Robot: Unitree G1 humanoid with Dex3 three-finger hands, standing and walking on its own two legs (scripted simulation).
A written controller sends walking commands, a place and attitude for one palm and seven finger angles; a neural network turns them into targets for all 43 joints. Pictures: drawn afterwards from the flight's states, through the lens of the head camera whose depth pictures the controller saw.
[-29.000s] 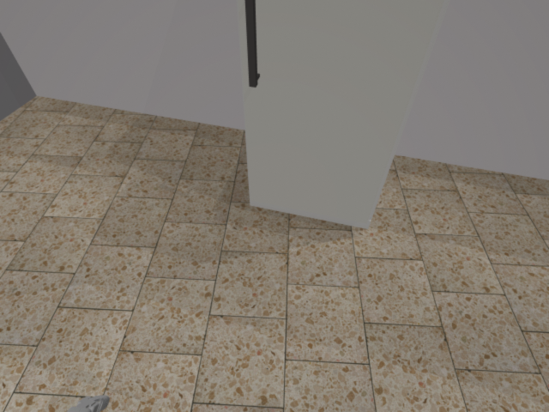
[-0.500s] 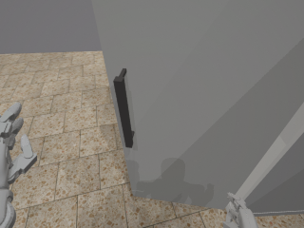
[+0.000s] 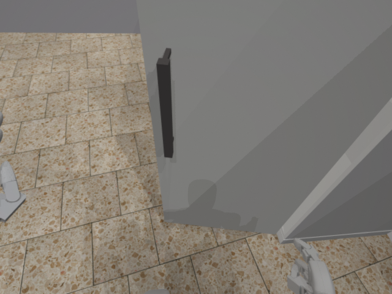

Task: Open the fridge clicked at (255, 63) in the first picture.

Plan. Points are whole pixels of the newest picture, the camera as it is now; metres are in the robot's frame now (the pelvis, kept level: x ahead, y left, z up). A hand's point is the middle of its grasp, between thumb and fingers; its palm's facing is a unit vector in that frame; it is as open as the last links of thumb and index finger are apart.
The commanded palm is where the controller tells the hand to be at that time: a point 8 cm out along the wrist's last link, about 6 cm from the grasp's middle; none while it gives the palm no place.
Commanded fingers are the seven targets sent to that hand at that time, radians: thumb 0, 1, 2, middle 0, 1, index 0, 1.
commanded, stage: step back with the hand held close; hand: left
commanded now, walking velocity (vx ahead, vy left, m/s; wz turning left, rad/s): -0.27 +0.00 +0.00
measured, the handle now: (168, 110) +0.49 +0.12 +0.09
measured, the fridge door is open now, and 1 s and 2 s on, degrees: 79 79 79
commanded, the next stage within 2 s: stop stepping back and stand still in 0.82 s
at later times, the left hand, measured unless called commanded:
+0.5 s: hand out of the picture +0.14 +0.27 +0.18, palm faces +0.42 -0.80 -0.43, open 7.4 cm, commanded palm +0.07 +0.31 +0.19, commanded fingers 0.00 0.90 0.90 -0.20 -0.30 -0.20 -0.30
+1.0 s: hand out of the picture +0.07 +0.33 +0.18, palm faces +0.41 -0.82 -0.39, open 7.4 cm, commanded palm -0.01 +0.36 +0.19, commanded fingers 0.00 0.90 0.90 -0.20 -0.30 -0.20 -0.30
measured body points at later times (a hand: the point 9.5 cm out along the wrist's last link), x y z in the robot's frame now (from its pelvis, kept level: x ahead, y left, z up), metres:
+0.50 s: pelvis -0.07 +0.01 +0.00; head -0.04 +0.04 +0.45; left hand +0.11 +0.31 +0.20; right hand +0.12 -0.21 -0.07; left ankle +0.08 +0.09 -0.73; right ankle -0.08 -0.12 -0.73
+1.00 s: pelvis -0.15 +0.06 +0.01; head -0.13 +0.12 +0.45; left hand +0.04 +0.37 +0.20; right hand +0.01 -0.17 -0.05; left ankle +0.00 +0.10 -0.73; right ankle -0.20 -0.09 -0.66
